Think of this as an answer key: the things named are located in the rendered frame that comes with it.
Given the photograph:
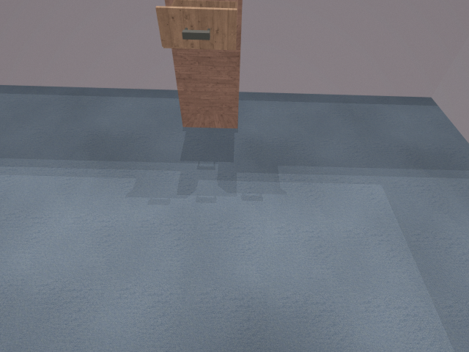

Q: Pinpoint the drawer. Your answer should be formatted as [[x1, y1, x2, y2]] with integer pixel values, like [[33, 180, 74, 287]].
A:
[[155, 0, 237, 50]]

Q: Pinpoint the handle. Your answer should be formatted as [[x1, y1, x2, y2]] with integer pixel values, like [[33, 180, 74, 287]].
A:
[[182, 28, 210, 40]]

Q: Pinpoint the cabinet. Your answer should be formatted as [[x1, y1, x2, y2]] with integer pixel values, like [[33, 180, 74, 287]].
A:
[[165, 0, 243, 128]]

